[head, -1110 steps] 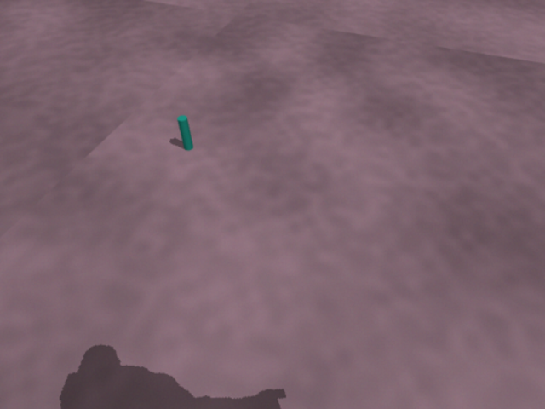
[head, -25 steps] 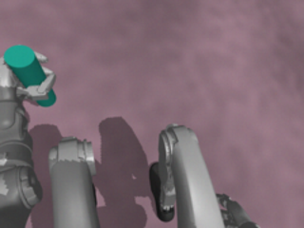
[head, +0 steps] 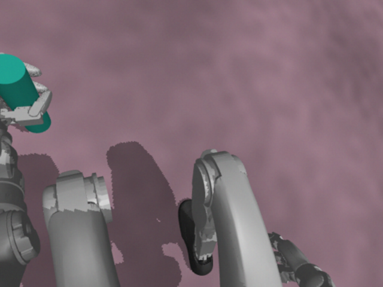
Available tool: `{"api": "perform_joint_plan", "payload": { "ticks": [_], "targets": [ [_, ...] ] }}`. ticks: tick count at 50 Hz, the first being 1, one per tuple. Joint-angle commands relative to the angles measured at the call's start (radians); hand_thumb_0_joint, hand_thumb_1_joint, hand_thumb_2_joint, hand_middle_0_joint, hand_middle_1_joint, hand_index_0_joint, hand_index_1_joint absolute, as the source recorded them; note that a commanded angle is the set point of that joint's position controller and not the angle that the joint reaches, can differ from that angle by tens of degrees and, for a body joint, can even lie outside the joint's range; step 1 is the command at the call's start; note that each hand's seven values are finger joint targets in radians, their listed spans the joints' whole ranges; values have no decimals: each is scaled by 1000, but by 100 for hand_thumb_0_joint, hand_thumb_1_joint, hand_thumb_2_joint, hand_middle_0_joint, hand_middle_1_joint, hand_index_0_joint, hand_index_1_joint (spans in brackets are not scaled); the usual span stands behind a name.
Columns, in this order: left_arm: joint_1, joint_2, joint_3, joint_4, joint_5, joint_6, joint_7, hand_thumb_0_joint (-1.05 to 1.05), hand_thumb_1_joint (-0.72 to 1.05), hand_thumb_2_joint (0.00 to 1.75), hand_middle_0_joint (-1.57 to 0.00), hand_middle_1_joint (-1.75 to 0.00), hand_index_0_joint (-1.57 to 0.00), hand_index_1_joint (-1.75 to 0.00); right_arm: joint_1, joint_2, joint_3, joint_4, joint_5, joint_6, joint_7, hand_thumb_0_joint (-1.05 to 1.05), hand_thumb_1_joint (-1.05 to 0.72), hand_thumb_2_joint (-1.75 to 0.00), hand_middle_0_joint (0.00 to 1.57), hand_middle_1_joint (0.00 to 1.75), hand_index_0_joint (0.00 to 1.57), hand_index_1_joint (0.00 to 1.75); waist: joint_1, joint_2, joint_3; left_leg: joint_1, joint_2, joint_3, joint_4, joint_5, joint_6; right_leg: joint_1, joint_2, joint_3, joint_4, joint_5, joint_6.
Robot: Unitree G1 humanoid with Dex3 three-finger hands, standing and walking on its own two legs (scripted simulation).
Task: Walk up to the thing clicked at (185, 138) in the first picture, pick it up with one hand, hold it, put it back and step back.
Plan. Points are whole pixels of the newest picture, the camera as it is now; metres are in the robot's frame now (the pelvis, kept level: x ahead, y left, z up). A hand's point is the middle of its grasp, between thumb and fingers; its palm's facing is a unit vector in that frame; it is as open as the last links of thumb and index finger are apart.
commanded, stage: lower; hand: left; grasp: from the side
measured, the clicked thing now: (24, 101) +0.47 +0.25 -0.10
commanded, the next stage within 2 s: loosen in 1.14 s
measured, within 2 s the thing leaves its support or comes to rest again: rests again in 1.52 s
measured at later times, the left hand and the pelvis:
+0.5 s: hand (40, 106) +0.47 +0.23 -0.14, palm faces +0.10 -0.99 -0.03, open 6.9 cm; pelvis +0.00 +0.01 -0.01, yaw -3 degrees
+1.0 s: hand (45, 109) +0.48 +0.23 -0.17, palm faces +0.11 -0.99 -0.03, open 6.9 cm; pelvis -0.01 +0.02 -0.01, yaw -5 degrees
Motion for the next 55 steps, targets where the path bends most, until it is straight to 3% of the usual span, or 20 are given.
{"api": "perform_joint_plan", "payload": {
  "ticks": [1, 4, 5, 7, 8, 16, 17, 20, 27, 30, 35, 36, 41, 43, 45, 48, 55],
  "targets": [
    [-318, 196, 14, -125, -25, -95, 18, 0, 47, 124, -134, -143, -135, -141, 113, -281, -64, -35, -9, -3, -5, 0, -90, -90, 20, 30, 20, 30, -59, 279, -601, 347, 17, 111, -260, 79, 51, 353, 36, -105, -231, 152, -71],
    [-356, 221, 11, -139, -32, -124, 20, 0, 49, 124, -135, -143, -137, -142, 108, -296, -45, -40, -20, -1, -5, 0, -90, -90, 20, 30, 20, 30, -76, 283, -602, 363, 18, 97, -253, 83, 48, 368, 38, -119, -226, 158, -69],
    [-372, 216, -12, -140, -26, -132, 16, 0, 52, 123, -134, -142, -136, -140, 95, -298, -38, -39, -24, -4, -4, 0, -90, -90, 20, 30, 20, 30, -81, 311, -606, 395, 21, 92, -255, 97, 43, 358, 37, -122, -217, 169, -70],
    [-345, 244, -3, -136, -19, -149, 20, 0, 51, 123, -135, -143, -137, -142, 81, -305, -31, -42, -30, -6, -4, 0, -90, -90, 20, 30, 20, 30, -75, 338, -599, 432, 26, 87, -256, 114, 36, 339, 39, -128, -202, 175, -74],
    [-391, 248, -18, -139, -15, -156, 19, 0, 51, 123, -135, -143, -137, -141, 70, -309, -22, -42, -35, -6, -3, 0, -90, -90, 20, 30, 20, 30, -86, 369, -595, 441, 26, 82, -255, 116, 33, 330, 38, -130, -197, 181, -76],
    [-373, 287, 4, -97, -26, -195, 54, 0, 49, 124, -135, -142, -136, -141, 38, -333, 29, -52, -64, 2, -1, 0, -91, -90, 20, 30, 20, 30, -104, 412, -566, 479, 33, 56, -243, 167, 21, 362, 42, -156, -182, 229, -73],
    [-365, 280, -18, -66, -19, -196, 54, 0, 49, 123, -135, -142, -136, -140, 24, -337, 32, -52, -67, 3, -2, 0, -91, -90, 20, 30, 20, 30, -109, 419, -537, 465, 33, 53, -243, 141, 21, 344, 43, -159, -178, 211, -74],
    [-349, 275, -34, -50, -6, -208, 63, 0, 55, 125, -133, -141, -134, -140, 19, -340, 51, -51, -81, 6, -1, 0, -90, -90, 20, 30, 20, 30, -126, 418, -532, 486, 36, 43, -233, 189, 18, 370, 45, -166, -176, 253, -70],
    [-353, 307, -23, -5, -16, -227, 98, 0, 54, 126, -132, -141, -134, -140, -2, -352, 86, -70, -97, 13, 0, 0, -90, -90, 20, 30, 20, 30, -144, 377, -512, 452, 36, 24, -215, 160, 26, 401, 56, -183, -188, 243, -61],
    [-376, 310, -43, 9, -9, -241, 106, 0, 59, 126, -132, -140, -133, -138, -32, -364, 98, -80, -102, 11, -2, 0, -89, -90, 20, 30, 20, 30, -161, 408, -452, 462, 40, 2, -242, 109, 18, 346, 54, -202, -178, 203, -65],
    [-384, 334, -55, 14, 1, -265, 121, 0, 61, 127, -130, -140, -132, -138, -49, -361, 121, -82, -118, 8, -5, 0, -89, -90, 20, 30, 20, 30, -169, 401, -446, 459, 40, 7, -216, 124, 24, 373, 61, -200, -186, 225, -60],
    [-372, 348, -47, 17, 0, -267, 128, 0, 59, 127, -131, -140, -132, -138, -48, -359, 125, -80, -120, 9, -4, 0, -89, -90, 20, 30, 20, 30, -160, 403, -455, 454, 40, 11, -208, 131, 25, 394, 64, -194, -189, 234, -59],
    [-361, 347, -47, 62, 0, -277, 148, 0, 62, 129, -132, -141, -134, -139, -62, -371, 140, -95, -127, 11, -2, 0, -89, -90, 20, 30, 20, 30, -180, 395, -434, 456, 42, -10, -223, 111, 22, 385, 68, -216, -188, 219, -58],
    [-353, 347, -57, 55, 2, -281, 148, 0, 63, 129, -132, -141, -133, -139, -70, -371, 145, -94, -129, 13, -2, 0, -89, -90, 20, 30, 20, 30, -173, 403, -422, 464, 45, -16, -226, 118, 20, 380, 69, -217, -184, 224, -59],
    [-356, 333, -81, 57, 13, -284, 144, 0, 64, 131, -133, -142, -134, -141, -75, -373, 148, -91, -134, 13, -4, 0, -88, -90, 20, 30, 20, 30, -191, 424, -420, 495, 50, -24, -229, 138, 14, 372, 68, -224, -178, 242, -58],
    [-362, 374, -73, 39, 21, -287, 149, 0, 63, 127, -132, -140, -134, -138, -86, -375, 151, -91, -135, 13, -7, 0, -89, -90, 20, 30, 20, 30, -178, 436, -417, 492, 52, -24, -228, 142, 14, 373, 72, -223, -176, 243, -61],
    [-367, 372, -57, 46, 1, -300, 173, 0, 64, 130, -134, -141, -135, -140, -95, -383, 164, -94, -140, 15, -5, 0, -88, -90, 20, 30, 20, 30, -191, 420, -400, 483, 53, -38, -225, 135, 16, 381, 76, -231, -182, 247, -58]
  ]
}}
